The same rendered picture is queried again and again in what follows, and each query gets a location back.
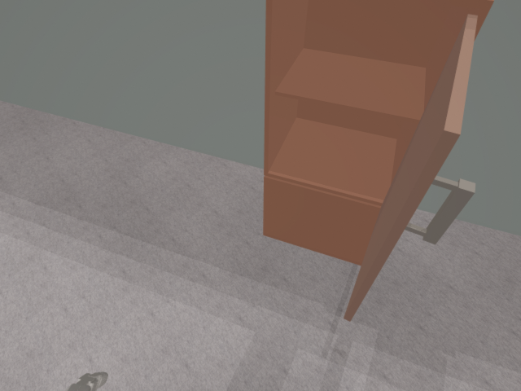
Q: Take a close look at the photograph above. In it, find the robot left hand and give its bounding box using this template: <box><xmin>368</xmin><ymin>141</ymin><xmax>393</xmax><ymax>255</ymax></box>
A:
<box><xmin>65</xmin><ymin>372</ymin><xmax>108</xmax><ymax>391</ymax></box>

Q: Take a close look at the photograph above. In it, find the cupboard door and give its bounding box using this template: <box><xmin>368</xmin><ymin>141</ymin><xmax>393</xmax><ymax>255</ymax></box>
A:
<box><xmin>344</xmin><ymin>14</ymin><xmax>478</xmax><ymax>322</ymax></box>

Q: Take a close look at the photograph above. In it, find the handle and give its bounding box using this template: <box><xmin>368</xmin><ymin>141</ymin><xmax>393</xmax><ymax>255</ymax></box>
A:
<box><xmin>405</xmin><ymin>176</ymin><xmax>475</xmax><ymax>244</ymax></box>

